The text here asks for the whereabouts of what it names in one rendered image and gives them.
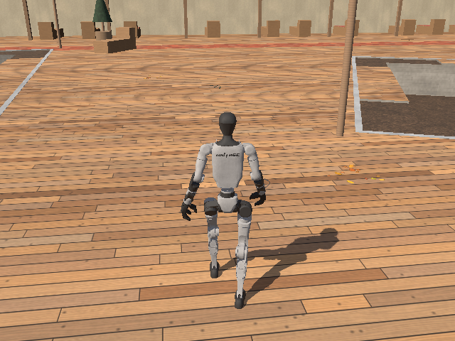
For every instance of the robot left shin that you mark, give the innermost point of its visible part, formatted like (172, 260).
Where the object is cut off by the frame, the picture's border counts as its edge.
(213, 249)

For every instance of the left robot hand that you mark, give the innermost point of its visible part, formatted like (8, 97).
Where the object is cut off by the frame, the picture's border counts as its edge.
(184, 210)

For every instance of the right robot hand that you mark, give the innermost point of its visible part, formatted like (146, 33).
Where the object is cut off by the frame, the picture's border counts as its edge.
(256, 195)

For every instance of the robot right forearm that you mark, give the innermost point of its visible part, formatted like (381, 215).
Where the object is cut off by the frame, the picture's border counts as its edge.
(260, 185)

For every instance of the right robot thigh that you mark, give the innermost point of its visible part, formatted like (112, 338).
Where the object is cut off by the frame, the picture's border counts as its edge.
(244, 217)

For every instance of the robot left forearm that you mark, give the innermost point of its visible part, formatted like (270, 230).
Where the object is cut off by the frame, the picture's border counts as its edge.
(191, 192)

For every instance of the robot left upper arm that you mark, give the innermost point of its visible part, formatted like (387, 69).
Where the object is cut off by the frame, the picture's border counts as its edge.
(201, 161)

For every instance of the robot right upper arm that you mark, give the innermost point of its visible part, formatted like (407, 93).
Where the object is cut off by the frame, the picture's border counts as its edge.
(252, 158)

